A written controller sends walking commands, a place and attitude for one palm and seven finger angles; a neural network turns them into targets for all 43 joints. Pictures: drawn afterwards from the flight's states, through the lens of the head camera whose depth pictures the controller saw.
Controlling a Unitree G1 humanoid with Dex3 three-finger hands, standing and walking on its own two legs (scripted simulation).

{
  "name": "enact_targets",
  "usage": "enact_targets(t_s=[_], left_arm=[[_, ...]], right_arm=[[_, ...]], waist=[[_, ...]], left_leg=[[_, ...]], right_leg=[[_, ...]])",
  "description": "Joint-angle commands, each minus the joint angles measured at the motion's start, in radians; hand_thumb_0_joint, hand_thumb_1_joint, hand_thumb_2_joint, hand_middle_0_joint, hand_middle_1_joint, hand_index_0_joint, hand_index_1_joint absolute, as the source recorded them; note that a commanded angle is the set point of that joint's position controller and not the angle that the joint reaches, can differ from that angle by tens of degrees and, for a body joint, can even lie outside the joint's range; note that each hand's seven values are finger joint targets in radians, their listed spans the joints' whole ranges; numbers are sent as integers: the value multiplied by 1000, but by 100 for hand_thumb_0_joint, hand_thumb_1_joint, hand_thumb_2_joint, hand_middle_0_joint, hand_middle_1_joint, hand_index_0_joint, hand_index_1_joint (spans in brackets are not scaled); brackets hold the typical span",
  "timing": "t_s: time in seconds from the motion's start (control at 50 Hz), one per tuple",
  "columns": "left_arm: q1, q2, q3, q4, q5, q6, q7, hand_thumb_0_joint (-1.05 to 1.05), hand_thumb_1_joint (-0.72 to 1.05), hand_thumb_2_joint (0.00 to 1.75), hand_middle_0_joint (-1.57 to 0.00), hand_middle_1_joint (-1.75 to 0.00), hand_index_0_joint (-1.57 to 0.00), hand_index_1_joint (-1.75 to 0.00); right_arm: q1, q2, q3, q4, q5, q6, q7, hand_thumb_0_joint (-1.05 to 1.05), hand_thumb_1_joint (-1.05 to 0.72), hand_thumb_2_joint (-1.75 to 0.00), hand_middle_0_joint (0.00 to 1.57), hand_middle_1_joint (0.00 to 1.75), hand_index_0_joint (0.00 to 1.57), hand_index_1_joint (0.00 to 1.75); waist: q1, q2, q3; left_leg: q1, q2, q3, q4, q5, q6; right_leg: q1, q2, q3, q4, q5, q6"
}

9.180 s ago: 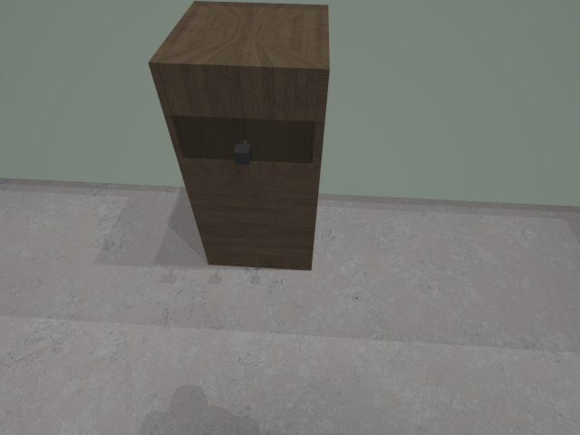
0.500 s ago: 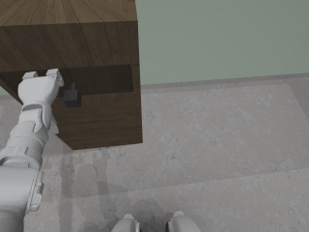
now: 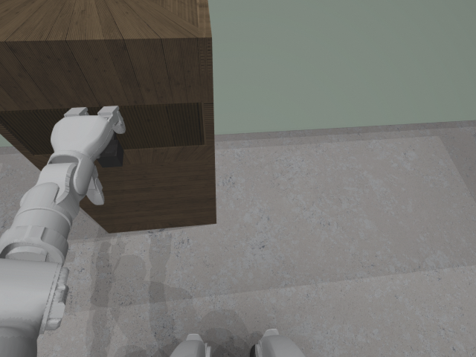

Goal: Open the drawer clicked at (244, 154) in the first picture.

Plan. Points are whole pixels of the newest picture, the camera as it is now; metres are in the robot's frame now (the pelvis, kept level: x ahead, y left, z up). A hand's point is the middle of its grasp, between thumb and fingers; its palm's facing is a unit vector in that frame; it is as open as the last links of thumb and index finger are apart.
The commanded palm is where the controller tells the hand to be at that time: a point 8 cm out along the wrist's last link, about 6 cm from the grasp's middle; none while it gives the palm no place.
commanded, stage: move the hooked fingers above the handle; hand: left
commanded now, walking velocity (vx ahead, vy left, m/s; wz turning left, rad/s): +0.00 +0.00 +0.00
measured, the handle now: (111, 146) +0.53 +0.25 -0.07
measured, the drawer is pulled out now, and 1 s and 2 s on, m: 0.00 0.00 0.00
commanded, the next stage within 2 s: lower the fingers behind the handle in 1.78 s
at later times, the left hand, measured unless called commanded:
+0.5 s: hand (79, 155) +0.46 +0.27 +0.00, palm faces -0.18 -0.01 -0.98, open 13.8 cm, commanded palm +0.48 +0.25 +0.05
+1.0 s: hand (63, 150) +0.47 +0.29 +0.01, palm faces -0.23 +0.00 -0.97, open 13.8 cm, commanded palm +0.47 +0.25 +0.05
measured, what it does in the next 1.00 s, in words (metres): stands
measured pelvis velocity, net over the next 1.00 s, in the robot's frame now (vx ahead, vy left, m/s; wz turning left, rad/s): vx -0.01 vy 0.00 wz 0.00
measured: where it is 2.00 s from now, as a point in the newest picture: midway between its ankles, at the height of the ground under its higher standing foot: outside the picture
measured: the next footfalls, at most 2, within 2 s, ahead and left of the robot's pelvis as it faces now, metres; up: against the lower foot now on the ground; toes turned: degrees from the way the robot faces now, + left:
none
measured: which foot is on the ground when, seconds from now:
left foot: down 0.00-1.00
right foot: down 0.00-1.00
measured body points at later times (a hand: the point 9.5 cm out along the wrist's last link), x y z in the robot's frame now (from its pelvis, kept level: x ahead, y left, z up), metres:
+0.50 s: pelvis -0.01 -0.01 +0.00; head +0.11 +0.01 +0.43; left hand +0.47 +0.27 +0.06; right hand -0.01 -0.29 -0.12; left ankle -0.02 +0.09 -0.68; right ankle +0.00 -0.12 -0.68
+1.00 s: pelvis -0.01 +0.00 +0.00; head +0.11 +0.01 +0.44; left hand +0.47 +0.29 +0.07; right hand -0.01 -0.26 -0.12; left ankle -0.02 +0.09 -0.68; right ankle +0.00 -0.12 -0.68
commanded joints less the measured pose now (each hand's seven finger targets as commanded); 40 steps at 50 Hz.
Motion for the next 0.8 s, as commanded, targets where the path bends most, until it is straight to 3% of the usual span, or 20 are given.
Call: enact_targets(t_s=[0.0,0.08,0.1,0.12,0.14,0.2,0.24,0.28,0.3,0.36,0.38,0.4,0.48,0.52,0.56,0.6,0.64,0.66,0.72,0.78], left_arm=[[-510,350,182,-220,48,-60,180,0,-50,30,-30,-120,-30,-120],[-356,377,202,5,47,140,282,0,-50,30,-30,-120,-30,-120],[-331,390,208,31,48,188,280,0,-50,30,-30,-120,-30,-120],[-333,381,182,35,54,223,273,0,-50,30,-30,-120,-30,-120],[-374,424,197,13,55,247,268,0,-50,30,-30,-120,-30,-120],[-414,479,189,57,32,305,226,0,-50,30,-30,-120,-30,-120],[-439,447,141,58,3,298,163,0,-50,30,-30,-120,-30,-120],[-480,461,136,-11,-8,222,87,0,-50,30,-30,-120,-30,-120],[-523,397,81,-36,-11,173,49,0,-50,30,-30,-120,-30,-120],[-515,235,-27,-60,2,47,-8,0,-50,30,-30,-120,-30,-120],[-512,221,-27,-82,6,15,-9,0,-50,30,-30,-120,-30,-120],[-525,143,-78,-116,0,-12,-12,0,-50,30,-30,-120,-30,-120],[-537,218,20,-140,-5,-85,34,0,-50,30,-30,-120,-30,-120],[-564,332,118,-158,15,-79,101,0,-50,30,-30,-120,-30,-120],[-553,381,170,-129,34,-33,179,0,-50,30,-30,-120,-30,-120],[-537,483,254,-121,47,30,245,0,-50,30,-30,-120,-30,-120],[-498,497,256,-120,61,106,283,0,-50,30,-30,-120,-30,-120],[-487,483,243,-113,61,141,286,0,-50,30,-30,-120,-30,-120],[-512,555,263,-102,48,219,277,0,-50,30,-30,-120,-30,-120],[-520,487,180,-39,10,261,200,0,-50,30,-30,-120,-30,-120]], right_arm=[[106,-183,-63,-11,-26,-14,2,0,-90,-90,20,30,20,30],[78,-198,-44,-50,-26,17,42,0,-90,-90,20,30,20,30],[70,-201,-40,-60,-24,27,50,0,-90,-90,20,30,20,30],[80,-200,-37,-74,-15,40,53,0,-90,-90,20,30,20,30],[79,-206,-36,-76,-10,53,51,0,-90,-90,20,30,20,30],[54,-210,-20,-90,8,78,27,0,-90,-90,20,30,20,30],[54,-211,-22,-102,24,68,7,0,-90,-90,20,30,20,30],[69,-214,-28,-103,30,46,-16,0,-90,-90,20,30,20,30],[81,-205,-32,-103,31,33,-28,0,-90,-90,20,30,20,30],[107,-183,-45,-74,28,-17,-39,0,-90,-90,20,30,20,30],[115,-181,-51,-61,23,-28,-38,0,-90,-90,20,30,20,30],[119,-173,-57,-59,18,-37,-33,0,-90,-90,20,30,20,30],[129,-179,-61,-40,-1,-42,-21,0,-90,-90,20,30,20,30],[136,-188,-59,-37,-9,-36,-11,0,-90,-90,20,30,20,30],[122,-193,-53,-40,-19,-25,5,0,-90,-90,20,30,20,30],[107,-209,-44,-42,-30,-11,20,0,-90,-90,20,30,20,30],[94,-210,-38,-66,-28,6,34,0,-90,-90,20,30,20,30],[92,-212,-39,-71,-25,12,40,0,-90,-90,20,30,20,30],[88,-220,-27,-75,-13,44,35,0,-90,-90,20,30,20,30],[83,-216,-25,-77,7,46,15,0,-90,-90,20,30,20,30]], waist=[[-2,193,-400],[40,102,-383],[61,100,-434],[58,87,-448],[56,56,-488],[33,-67,-466],[-2,-100,-420],[-24,-85,-433],[-60,-70,-422],[-88,33,-379],[-84,69,-376],[-97,111,-377],[-75,144,-377],[-36,191,-442],[-17,202,-466],[18,188,-505],[40,190,-571],[42,185,-594],[35,97,-607],[-8,21,-522]], left_leg=[[363,41,-35,-6,592,-45],[198,10,21,-26,508,-25],[193,3,35,-35,514,-23],[188,0,46,-49,513,-20],[195,3,49,-58,511,-15],[114,-7,62,-95,391,5],[94,-6,69,-114,293,18],[119,-1,67,-109,275,28],[142,5,59,-102,280,31],[224,15,33,-70,273,25],[266,22,20,-59,293,18],[319,23,13,-44,332,13],[300,31,-17,8,367,-5],[288,27,-23,21,430,-18],[267,24,-21,34,478,-27],[240,19,-13,42,526,-31],[259,16,1,34,581,-32],[273,16,10,26,582,-30],[244,10,22,-16,532,-15],[200,8,38,-68,392,8]], right_leg=[[-12,13,-35,7,265,-47],[130,16,-38,9,328,-43],[197,14,-30,8,370,-41],[246,13,-25,-5,404,-38],[289,10,-19,-15,429,-32],[416,-4,18,-67,417,-10],[435,-13,35,-110,366,3],[440,-17,49,-120,364,7],[400,-17,51,-123,367,5],[211,-9,29,-105,268,-9],[144,-5,15,-94,239,-16],[84,-1,7,-87,233,-21],[-37,6,-15,-22,198,-36],[-30,9,-20,16,223,-43],[-26,13,-31,41,243,-45],[27,16,-37,68,291,-43],[107,17,-39,69,359,-37],[140,16,-38,56,378,-34],[261,11,-24,15,415,-20],[327,3,-6,-58,364,-6]])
